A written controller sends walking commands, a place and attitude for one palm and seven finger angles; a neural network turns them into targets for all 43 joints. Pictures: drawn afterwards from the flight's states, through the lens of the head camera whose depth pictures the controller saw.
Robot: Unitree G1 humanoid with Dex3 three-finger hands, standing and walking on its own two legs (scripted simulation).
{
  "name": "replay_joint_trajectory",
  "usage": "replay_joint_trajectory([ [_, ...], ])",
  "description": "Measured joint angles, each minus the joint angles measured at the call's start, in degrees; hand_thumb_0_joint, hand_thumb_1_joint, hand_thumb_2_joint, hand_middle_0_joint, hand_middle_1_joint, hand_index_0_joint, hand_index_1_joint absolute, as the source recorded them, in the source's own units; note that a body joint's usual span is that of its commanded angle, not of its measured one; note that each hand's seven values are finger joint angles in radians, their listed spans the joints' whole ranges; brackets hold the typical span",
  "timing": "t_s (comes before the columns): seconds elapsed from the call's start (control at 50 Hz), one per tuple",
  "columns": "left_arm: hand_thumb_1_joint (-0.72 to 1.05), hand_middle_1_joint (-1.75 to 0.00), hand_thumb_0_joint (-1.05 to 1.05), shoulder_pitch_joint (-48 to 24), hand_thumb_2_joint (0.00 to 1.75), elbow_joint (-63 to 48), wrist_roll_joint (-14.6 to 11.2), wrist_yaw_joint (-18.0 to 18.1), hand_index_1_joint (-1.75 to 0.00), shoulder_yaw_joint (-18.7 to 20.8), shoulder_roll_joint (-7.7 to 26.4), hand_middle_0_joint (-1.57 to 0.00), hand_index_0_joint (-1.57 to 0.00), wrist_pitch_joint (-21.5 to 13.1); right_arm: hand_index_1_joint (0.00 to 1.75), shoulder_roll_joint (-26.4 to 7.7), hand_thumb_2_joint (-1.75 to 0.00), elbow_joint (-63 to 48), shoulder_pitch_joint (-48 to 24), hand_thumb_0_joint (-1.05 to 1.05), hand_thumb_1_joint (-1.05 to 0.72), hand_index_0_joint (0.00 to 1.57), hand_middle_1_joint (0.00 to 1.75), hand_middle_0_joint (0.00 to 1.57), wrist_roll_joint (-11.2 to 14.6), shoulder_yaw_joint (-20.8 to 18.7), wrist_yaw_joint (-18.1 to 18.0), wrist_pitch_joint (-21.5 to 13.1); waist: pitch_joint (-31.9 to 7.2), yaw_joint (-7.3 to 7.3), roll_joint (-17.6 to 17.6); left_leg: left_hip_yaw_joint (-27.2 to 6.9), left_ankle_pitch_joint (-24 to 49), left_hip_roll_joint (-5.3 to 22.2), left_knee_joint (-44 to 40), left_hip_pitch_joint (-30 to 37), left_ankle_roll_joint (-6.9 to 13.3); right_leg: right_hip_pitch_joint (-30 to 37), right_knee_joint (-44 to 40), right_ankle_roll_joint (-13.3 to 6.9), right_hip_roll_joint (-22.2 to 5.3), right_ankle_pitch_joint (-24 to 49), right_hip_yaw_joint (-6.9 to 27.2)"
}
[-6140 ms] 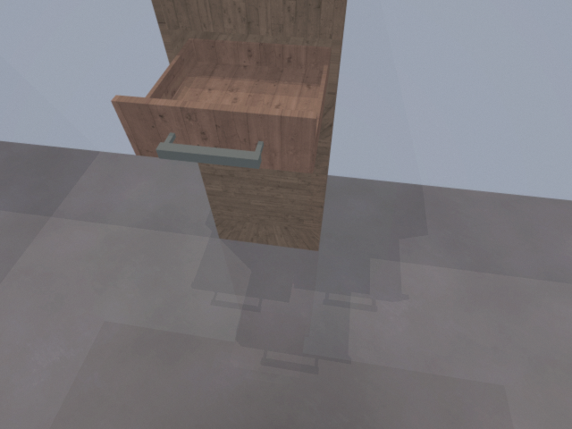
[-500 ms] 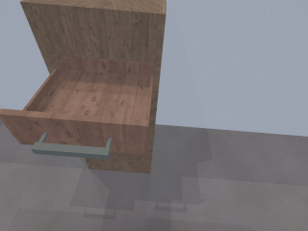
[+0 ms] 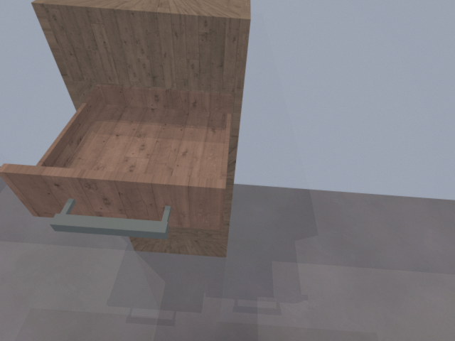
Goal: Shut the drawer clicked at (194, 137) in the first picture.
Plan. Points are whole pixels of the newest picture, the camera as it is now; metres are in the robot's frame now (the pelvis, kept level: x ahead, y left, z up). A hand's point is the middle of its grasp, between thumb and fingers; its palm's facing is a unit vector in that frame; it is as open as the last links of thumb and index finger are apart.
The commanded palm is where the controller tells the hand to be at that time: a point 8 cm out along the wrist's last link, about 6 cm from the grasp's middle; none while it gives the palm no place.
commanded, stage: raise the hand and make a fist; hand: left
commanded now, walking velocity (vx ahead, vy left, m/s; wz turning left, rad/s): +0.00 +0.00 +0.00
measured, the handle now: (115, 216) +0.31 +0.22 +0.05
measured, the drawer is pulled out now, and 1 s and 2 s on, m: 0.30 0.30 0.30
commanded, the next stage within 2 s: bring the fist close to the handle in 1.80 s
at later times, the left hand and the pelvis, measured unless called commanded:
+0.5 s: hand (133, 336) +0.14 +0.15 +0.02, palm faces +0.10 -0.99 -0.07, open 5.0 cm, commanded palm +0.10 +0.21 +0.02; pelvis +0.00 -0.04 -0.07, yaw +5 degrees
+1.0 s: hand (111, 309) +0.15 +0.17 +0.07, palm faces +0.04 -0.99 -0.11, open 3.1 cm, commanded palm +0.09 +0.22 +0.09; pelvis +0.03 -0.04 -0.03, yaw +3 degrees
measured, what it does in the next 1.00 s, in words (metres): stands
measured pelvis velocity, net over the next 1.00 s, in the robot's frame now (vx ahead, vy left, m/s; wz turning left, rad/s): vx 0.03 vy -0.04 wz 0.05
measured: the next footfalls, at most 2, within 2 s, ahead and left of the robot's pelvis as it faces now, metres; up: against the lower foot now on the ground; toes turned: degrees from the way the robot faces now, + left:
none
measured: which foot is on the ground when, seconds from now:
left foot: down 0.00-1.00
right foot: down 0.00-1.00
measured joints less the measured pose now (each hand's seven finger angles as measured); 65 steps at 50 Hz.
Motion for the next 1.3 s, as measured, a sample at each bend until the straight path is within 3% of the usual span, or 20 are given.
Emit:
replay_joint_trajectory([
  [0.06,1.0,-0.34,0.07,1.75,0.9,-17.72,-2.77,1.95,-0.34,-0.69,1.82,-0.24,-0.24,-4.24,0.3,-3.35,-0.9,-5.99,0.73,0.03,-0.93,0.2,0.3,0.2,0.88,-0.52,-0.5,-6.64,-1.88,-1.73,2.24,-1.6,-1.51,-1.12,4.0,-2.95,0.44,-1.9,2.95,0.45,0.0,-0.31,0.2],
  [0.12,0.98,-0.38,0.05,-1.99,0.9,-26.08,-3.52,-0.3,-0.38,-0.99,-0.61,-0.27,-0.27,-13.09,0.3,-6.26,-0.9,-10.36,-2.64,0.02,-0.93,0.2,0.3,0.2,-0.16,-1.75,0.61,-8.86,-4.48,-2.55,4.37,-2.25,-3.81,-0.83,9.54,-8.06,0.26,-6.03,6.88,1.18,0.17,-2.28,-0.37],
  [0.16,0.97,-0.42,0.04,-4.31,0.9,-28.02,-4.86,-5.01,-0.41,-1.07,-3.41,-0.29,-0.3,-20.25,0.3,-6.58,-0.9,-13.6,-5.72,0.02,-0.92,0.2,0.3,0.2,-0.75,-2.76,2.12,-8.47,-6.36,-2.39,3.93,-1.74,-5.65,-0.13,13.92,-12.47,-0.03,-10.53,11.04,1.08,0.65,-3.74,0.06],
  [0.22,0.95,-0.47,0.02,-3.22,0.9,-24.98,-5.69,-12.4,-0.44,1.44,-6.18,-0.35,-0.28,-27.52,0.3,-5.86,-0.9,-19.39,-9.88,0.02,-0.92,0.2,0.3,0.2,-1.34,-4.28,4.64,-6.09,-7.36,-1.79,2.15,-1.25,-8.58,1.24,20.41,-17.93,-0.07,-16.11,17.15,0.51,1.75,-6.2,0.42],
  [0.28,0.93,-0.53,0.01,2.86,0.9,-28.13,-4.14,-17.93,-0.5,1.18,-3.2,-0.41,-0.33,-31.88,0.3,-5.28,-0.9,-25.06,-12.15,0.01,-0.91,0.2,0.3,0.2,-1.54,-5.23,5.55,-4.17,-8.16,-0.21,0.56,-1.67,-11.46,2.35,26.48,-22.97,-0.39,-20.89,22.68,-0.13,2.61,-8.91,-0.11],
  [0.32,0.92,-0.58,0.01,6.99,0.9,-31.96,-4.77,-19.1,-0.55,1.78,-0.7,-0.45,-0.39,-32.65,0.3,-5.12,-0.9,-27.51,-13.26,0.01,-0.91,0.2,0.3,0.2,-1.35,-5.43,5.17,-3.13,-8.15,1.03,0.57,-2.68,-12.96,2.88,29.55,-25.08,-0.76,-22.38,24.93,-0.76,3.09,-10.25,-1.17],
  [0.4,0.91,-0.66,0.02,10.77,0.9,-38.15,-8.34,-19.09,-0.64,5.21,1.35,-0.53,-0.5,-33.01,0.3,-4.79,-0.9,-29.51,-14.44,0.01,-0.91,0.2,0.3,0.2,-0.77,-4.19,3.75,-2.14,-7.89,2.98,2.23,-5.5,-14.36,3.24,32.94,-27.6,-1.69,-23.25,26.53,-1.68,3.54,-11.66,-3.99],
  [0.5,0.91,-0.77,0.01,6.46,0.9,-40.92,-10.43,-23.22,-0.76,6.71,1.37,-0.63,-0.62,-31.25,0.3,-3.54,-0.9,-28.69,-14.03,0.01,-0.91,0.2,0.3,0.2,0.09,-0.86,2.43,-2.42,-7.43,4.02,4.44,-7.71,-14.25,3.4,33.61,-29.06,-2.53,-23.57,26.0,-2.4,3.91,-11.69,-6.13],
  [0.58,0.9,-0.86,0.01,2.8,0.9,-40.91,-10.86,-27.03,-0.85,7.21,3.06,-0.71,-0.71,-25.17,0.3,-1.42,-0.9,-26.77,-12.05,0.01,-0.91,0.2,0.3,0.2,0.74,0.89,1.26,-1.54,-7.27,3.28,4.86,-7.45,-13.5,3.75,31.1,-27.37,-3.03,-22.26,23.79,-2.7,4.33,-10.91,-5.74],
  [0.66,0.9,-0.94,0.01,2.81,0.9,-40.21,-13.04,-27.07,-0.94,10.9,4.3,-0.79,-0.79,-20.96,0.3,-0.42,-0.9,-24.46,-9.38,0.01,-0.9,0.21,0.3,0.2,1.21,0.85,0.2,-0.76,-7.35,1.66,4.77,-6.45,-12.63,4.02,27.16,-23.74,-3.38,-19.39,20.56,-2.71,4.67,-9.97,-4.61],
  [0.74,0.9,-1.03,0.01,5.1,0.9,-40.36,-14.98,-26.96,-1.02,14.91,4.74,-0.87,-0.87,-21.16,0.3,-1.7,-0.9,-22.63,-7.01,0.01,-0.9,0.2,0.3,0.2,1.67,-0.54,-0.25,-1.78,-7.46,0.91,4.52,-5.68,-11.81,4.01,23.76,-20.65,-3.48,-16.81,17.7,-2.48,4.75,-9.14,-3.73],
  [0.82,0.91,-1.11,0.01,7.56,0.9,-41.12,-16.47,-28.89,-1.11,16.38,5.01,-0.95,-0.95,-22.57,0.3,-4.2,-0.9,-21.72,-5.97,0.01,-0.9,0.2,0.3,0.2,2.24,-2.14,-0.54,-4.07,-7.27,1.01,4.47,-5.43,-11.18,3.86,21.69,-18.77,-3.29,-14.97,15.61,-2.16,4.68,-8.42,-3.4],
  [0.9,0.91,-1.2,0.01,8.8,0.9,-42.2,-17.04,-30.09,-1.2,15.92,5.08,-1.03,-1.03,-22.98,0.3,-5.96,-0.9,-21.71,-6.36,0.01,-0.91,0.2,0.3,0.2,2.68,-3.29,-0.95,-6.62,-6.95,1.54,4.46,-5.32,-10.7,3.67,20.43,-17.29,-2.94,-13.35,14.04,-1.95,4.57,-7.74,-3.26],
  [1.02,0.9,-1.33,0.01,8.64,0.9,-45.51,-16.51,-29.01,-1.33,15.15,5.23,-1.15,-1.15,-21.86,0.3,-5.69,-0.9,-22.63,-8.47,0.01,-0.91,0.2,0.3,0.2,2.9,-3.07,-0.8,-9.52,-6.81,2.49,4.31,-5.27,-10.16,3.38,18.91,-14.48,-2.43,-10.31,12.04,-1.68,4.38,-6.9,-3.17],
  [1.3,0.9,-1.57,0.01,4.0,0.9,-52.02,-15.98,-28.23,-1.56,16.87,7.42,-1.37,-1.37,-10.88,0.3,-2.46,-0.9,-23.17,-11.22,0.01,-0.9,0.2,0.3,0.2,2.99,3.23,-0.26,-11.96,-6.32,5.07,5.61,-5.76,-7.74,2.63,13.81,-6.74,-1.88,-1.9,6.0,-1.08,3.95,-4.15,-3.54],
])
